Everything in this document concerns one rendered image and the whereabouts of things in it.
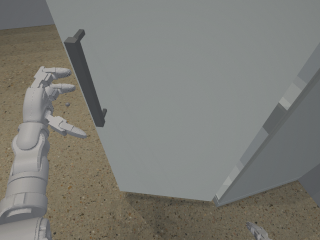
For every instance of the left robot upper arm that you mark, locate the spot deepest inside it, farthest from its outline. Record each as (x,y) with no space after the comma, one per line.
(37,228)

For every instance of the robot left hand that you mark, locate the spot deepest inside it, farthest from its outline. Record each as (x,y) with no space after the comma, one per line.
(39,96)

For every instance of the robot left forearm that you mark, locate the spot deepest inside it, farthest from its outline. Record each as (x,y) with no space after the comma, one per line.
(25,196)

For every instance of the handle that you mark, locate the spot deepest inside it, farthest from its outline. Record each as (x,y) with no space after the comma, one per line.
(79,63)

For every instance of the robot right hand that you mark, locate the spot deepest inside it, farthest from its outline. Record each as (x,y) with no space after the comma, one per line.
(258,232)

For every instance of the fridge door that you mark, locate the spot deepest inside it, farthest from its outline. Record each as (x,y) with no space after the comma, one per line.
(187,84)

